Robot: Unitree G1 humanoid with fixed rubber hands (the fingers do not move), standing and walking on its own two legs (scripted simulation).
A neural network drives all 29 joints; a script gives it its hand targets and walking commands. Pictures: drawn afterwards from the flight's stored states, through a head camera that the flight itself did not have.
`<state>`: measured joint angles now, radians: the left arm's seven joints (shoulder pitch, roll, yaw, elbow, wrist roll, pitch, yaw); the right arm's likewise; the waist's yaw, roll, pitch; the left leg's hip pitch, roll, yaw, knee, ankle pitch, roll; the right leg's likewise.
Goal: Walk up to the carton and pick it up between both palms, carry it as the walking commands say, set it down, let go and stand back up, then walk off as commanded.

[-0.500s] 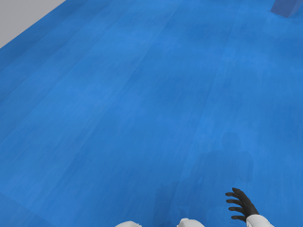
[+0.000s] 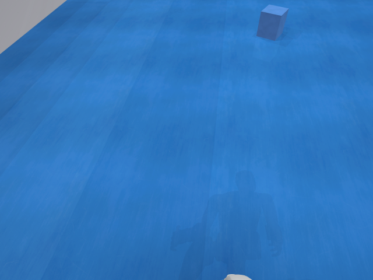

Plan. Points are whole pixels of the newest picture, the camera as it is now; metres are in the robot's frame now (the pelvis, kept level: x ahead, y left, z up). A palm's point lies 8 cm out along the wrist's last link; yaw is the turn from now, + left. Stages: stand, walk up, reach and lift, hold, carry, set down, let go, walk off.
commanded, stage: walk up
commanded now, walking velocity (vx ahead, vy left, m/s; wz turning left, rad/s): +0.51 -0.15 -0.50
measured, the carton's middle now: (272, 22) +2.51 -0.88 -0.63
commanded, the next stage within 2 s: none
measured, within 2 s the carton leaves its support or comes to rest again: neither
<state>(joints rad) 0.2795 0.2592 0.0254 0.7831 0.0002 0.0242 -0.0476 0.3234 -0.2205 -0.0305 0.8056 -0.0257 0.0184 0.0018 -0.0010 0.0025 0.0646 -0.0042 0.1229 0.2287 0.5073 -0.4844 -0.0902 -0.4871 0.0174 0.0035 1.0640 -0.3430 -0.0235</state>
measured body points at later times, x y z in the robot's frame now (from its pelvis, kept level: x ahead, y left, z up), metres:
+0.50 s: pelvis +0.27 -0.04 +0.01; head +0.29 -0.06 +0.46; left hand +0.28 +0.21 -0.12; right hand +0.43 -0.31 -0.08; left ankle +0.38 +0.05 -0.66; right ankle +0.13 -0.12 -0.72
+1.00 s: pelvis +0.52 -0.06 +0.01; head +0.53 -0.03 +0.46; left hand +0.67 +0.14 -0.14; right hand +0.43 -0.30 -0.12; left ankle +0.48 +0.03 -0.72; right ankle +0.51 -0.20 -0.64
